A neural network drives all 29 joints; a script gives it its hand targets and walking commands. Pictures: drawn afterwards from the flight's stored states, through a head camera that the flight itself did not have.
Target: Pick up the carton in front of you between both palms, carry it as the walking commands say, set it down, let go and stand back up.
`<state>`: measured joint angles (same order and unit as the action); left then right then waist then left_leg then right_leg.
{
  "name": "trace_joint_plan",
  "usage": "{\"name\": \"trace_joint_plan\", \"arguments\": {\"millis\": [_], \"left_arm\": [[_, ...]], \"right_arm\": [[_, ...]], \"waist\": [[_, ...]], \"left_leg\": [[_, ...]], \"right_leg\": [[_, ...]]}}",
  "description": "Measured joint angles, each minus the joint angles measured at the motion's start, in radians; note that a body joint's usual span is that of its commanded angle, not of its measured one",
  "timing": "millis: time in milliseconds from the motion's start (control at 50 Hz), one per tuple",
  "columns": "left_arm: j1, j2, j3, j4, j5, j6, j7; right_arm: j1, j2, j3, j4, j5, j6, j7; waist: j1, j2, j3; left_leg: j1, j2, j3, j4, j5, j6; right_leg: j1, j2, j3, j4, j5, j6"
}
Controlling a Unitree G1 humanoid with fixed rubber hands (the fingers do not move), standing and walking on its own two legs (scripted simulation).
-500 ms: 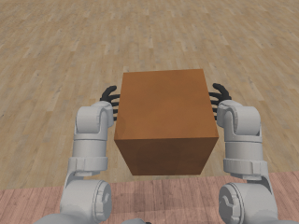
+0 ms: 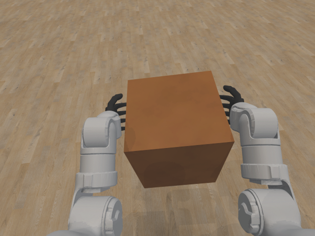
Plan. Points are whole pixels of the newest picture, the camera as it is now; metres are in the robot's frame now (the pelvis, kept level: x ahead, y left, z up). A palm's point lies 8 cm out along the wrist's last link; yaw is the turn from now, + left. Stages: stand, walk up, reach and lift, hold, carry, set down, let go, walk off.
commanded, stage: carry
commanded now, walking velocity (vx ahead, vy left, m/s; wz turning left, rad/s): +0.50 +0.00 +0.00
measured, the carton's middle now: (174, 134) +0.36 -0.02 +0.06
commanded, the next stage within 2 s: none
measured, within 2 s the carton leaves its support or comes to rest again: neither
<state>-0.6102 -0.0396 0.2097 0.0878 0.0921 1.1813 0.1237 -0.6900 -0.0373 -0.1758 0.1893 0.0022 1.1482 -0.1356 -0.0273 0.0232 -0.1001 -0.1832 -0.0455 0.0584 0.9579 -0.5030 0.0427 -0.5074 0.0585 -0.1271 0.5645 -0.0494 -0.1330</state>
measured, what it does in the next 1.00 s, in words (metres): walks ahead: left foot, then right foot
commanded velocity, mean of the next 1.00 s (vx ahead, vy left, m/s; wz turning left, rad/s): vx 0.50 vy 0.00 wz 0.00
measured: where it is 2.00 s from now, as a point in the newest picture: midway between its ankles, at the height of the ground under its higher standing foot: (164, 114)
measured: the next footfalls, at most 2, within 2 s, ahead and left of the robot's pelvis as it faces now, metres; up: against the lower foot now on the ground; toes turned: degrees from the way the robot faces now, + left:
left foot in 0.40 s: +0.42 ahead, +0.10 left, -0.01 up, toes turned +6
right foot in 0.80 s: +0.59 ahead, -0.13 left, -0.01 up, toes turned -8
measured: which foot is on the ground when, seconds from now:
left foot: up 0.00-0.38, down 0.40-0.82, up 0.84-1.00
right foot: down 0.00-0.40, up 0.42-0.78, down 0.80-1.00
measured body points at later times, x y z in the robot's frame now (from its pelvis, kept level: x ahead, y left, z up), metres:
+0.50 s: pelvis +0.29 +0.02 +0.00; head +0.32 +0.02 +0.45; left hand +0.67 +0.18 +0.09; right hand +0.67 -0.12 +0.10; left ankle +0.38 +0.10 -0.73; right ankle +0.15 -0.07 -0.63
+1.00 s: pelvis +0.59 -0.02 +0.02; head +0.58 -0.03 +0.47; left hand +0.87 +0.14 +0.10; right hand +0.89 -0.16 +0.10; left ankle +0.58 +0.10 -0.67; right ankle +0.55 -0.13 -0.73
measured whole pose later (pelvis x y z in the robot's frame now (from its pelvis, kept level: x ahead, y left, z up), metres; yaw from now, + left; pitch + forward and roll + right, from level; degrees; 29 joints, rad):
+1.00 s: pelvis +0.59 -0.02 +0.02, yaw +0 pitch +5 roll +1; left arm -0.21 -0.14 0.16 -0.23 0.12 1.20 0.10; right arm -0.27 0.14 -0.16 -0.18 -0.10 1.18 -0.10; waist 0.02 0.00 -0.12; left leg -0.52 0.05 0.10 0.88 -0.35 -0.03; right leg -0.21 -0.06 -0.14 0.34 -0.22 -0.01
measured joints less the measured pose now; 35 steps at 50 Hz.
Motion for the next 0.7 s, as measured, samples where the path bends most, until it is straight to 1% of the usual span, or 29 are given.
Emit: {"name": "trace_joint_plan", "arguments": {"millis": [40,60,80,120,180,240,300,340,380,400,420,440,460,480,500,520,560,600,640,700], "left_arm": [[-0.017,0.003,-0.015,0.045,-0.005,0.003,0.011],[-0.017,0.009,-0.020,0.057,-0.016,0.012,0.017],[-0.012,0.017,-0.023,0.064,-0.025,0.021,0.019],[-0.007,0.030,-0.027,0.072,-0.048,0.030,0.022],[-0.015,0.038,-0.024,0.058,-0.065,0.025,0.023],[-0.033,0.035,-0.020,0.038,-0.072,0.011,0.025],[-0.051,0.028,-0.011,0.020,-0.070,0.004,0.025],[-0.056,0.023,-0.007,0.017,-0.065,0.005,0.024],[-0.055,0.023,0.001,0.018,-0.060,0.010,0.021],[-0.053,0.028,0.005,0.022,-0.061,0.011,0.019],[-0.058,0.041,0.003,0.038,-0.063,0.006,0.014],[-0.061,0.053,0.005,0.050,-0.067,0.002,0.011],[-0.060,0.061,0.008,0.062,-0.065,0.002,0.007],[-0.058,0.062,0.013,0.079,-0.063,0.001,0.003],[-0.054,0.055,0.020,0.096,-0.059,0.002,0.003],[-0.048,0.047,0.021,0.104,-0.055,0.004,0.003],[-0.029,0.032,0.019,0.081,-0.043,0.011,0.002],[-0.008,0.016,0.017,0.029,-0.028,0.014,0.002],[0.012,0.001,0.015,-0.017,-0.017,0.009,0.002],[0.052,-0.017,0.019,-0.076,-0.005,0.008,0.001]], "right_arm": [[-0.005,-0.008,-0.003,0.026,-0.006,0.009,0.002],[-0.003,-0.002,-0.013,0.036,-0.011,0.016,0.003],[0.000,0.008,-0.019,0.045,-0.019,0.021,0.003],[0.008,0.027,-0.028,0.035,-0.041,0.036,0.003],[0.014,0.045,-0.039,-0.010,-0.062,0.045,0.003],[0.016,0.046,-0.045,-0.069,-0.069,0.050,0.003],[0.013,0.046,-0.052,-0.106,-0.070,0.050,0.003],[0.011,0.048,-0.058,-0.115,-0.070,0.052,0.003],[0.007,0.054,-0.060,-0.105,-0.075,0.052,0.003],[0.002,0.059,-0.059,-0.090,-0.080,0.049,0.003],[-0.002,0.067,-0.057,-0.073,-0.088,0.037,0.003],[-0.008,0.075,-0.055,-0.050,-0.095,0.022,0.003],[-0.012,0.078,-0.048,-0.025,-0.099,0.011,0.003],[-0.007,0.077,-0.037,-0.004,-0.099,0.006,0.003],[0.007,0.072,-0.027,0.002,-0.097,0.010,0.003],[0.024,0.068,-0.022,-0.002,-0.092,0.017,0.002],[0.046,0.062,-0.020,-0.024,-0.070,0.025,-0.006],[0.057,0.058,-0.020,-0.053,-0.050,0.019,-0.009],[0.068,0.055,-0.017,-0.082,-0.038,0.010,-0.009],[0.092,0.073,-0.025,-0.115,-0.035,-0.002,-0.009]], "waist": [[0.039,0.003,0.010],[0.055,-0.002,0.016],[0.066,-0.008,0.021],[0.084,-0.014,0.032],[0.099,-0.019,0.057],[0.113,-0.025,0.070],[0.108,-0.018,0.073],[0.105,-0.018,0.066],[0.096,-0.021,0.055],[0.089,-0.018,0.043],[0.073,-0.036,0.036],[0.055,-0.052,0.039],[0.041,-0.052,0.044],[0.028,-0.043,0.050],[0.016,-0.035,0.057],[0.007,-0.030,0.064],[-0.010,-0.026,0.086],[-0.021,-0.023,0.100],[-0.024,-0.023,0.100],[-0.018,-0.025,0.077]], "left_leg": [[-0.135,-0.008,-0.037,0.266,-0.017,-0.012],[-0.199,-0.007,-0.042,0.344,-0.011,-0.012],[-0.256,0.000,-0.044,0.371,0.008,-0.011],[-0.357,0.028,-0.048,0.334,0.038,-0.013],[-0.462,0.070,-0.052,0.169,0.102,-0.026],[-0.524,0.098,-0.050,0.005,0.243,-0.033],[-0.522,0.095,-0.035,-0.163,0.380,-0.022],[-0.479,0.076,-0.005,-0.300,0.435,-0.011],[-0.395,0.051,0.037,-0.452,0.535,0.008],[-0.346,0.047,0.055,-0.496,0.539,0.024],[-0.335,0.034,0.065,-0.469,0.460,0.034],[-0.344,0.023,0.071,-0.418,0.402,0.041],[-0.345,0.022,0.073,-0.386,0.364,0.047],[-0.335,0.026,0.071,-0.376,0.346,0.049],[-0.317,0.028,0.066,-0.382,0.339,0.044],[-0.296,0.029,0.063,-0.396,0.333,0.043],[-0.244,0.030,0.061,-0.436,0.323,0.041],[-0.198,0.033,0.062,-0.475,0.313,0.038],[-0.154,0.038,0.063,-0.511,0.299,0.032],[-0.084,0.046,0.066,-0.551,0.265,0.012]], "right_leg": [[0.005,0.013,-0.002,0.060,-0.074,-0.026],[0.021,0.014,0.001,0.062,-0.092,-0.030],[0.040,0.014,0.005,0.055,-0.103,-0.026],[0.083,0.012,0.009,0.026,-0.121,-0.023],[0.145,0.004,0.011,-0.011,-0.152,-0.023],[0.202,-0.003,0.020,-0.033,-0.193,-0.011],[0.271,-0.007,0.024,-0.049,-0.246,0.011],[0.318,-0.011,0.029,-0.047,-0.292,0.024],[0.358,-0.017,0.037,-0.001,-0.358,0.039],[0.359,-0.015,0.041,0.065,-0.395,0.049],[0.336,-0.032,0.046,0.160,-0.423,0.062],[0.291,-0.039,0.068,0.292,-0.449,0.081],[0.226,-0.028,0.093,0.447,-0.479,0.096],[0.164,-0.018,0.105,0.573,-0.491,0.099],[0.109,-0.016,0.107,0.652,-0.479,0.101],[0.058,-0.022,0.108,0.689,-0.456,0.102],[-0.027,-0.048,0.111,0.670,-0.405,0.104],[-0.090,-0.076,0.111,0.579,-0.366,0.117],[-0.125,-0.100,0.108,0.452,-0.312,0.134],[-0.109,-0.124,0.090,0.224,-0.206,0.144]]}}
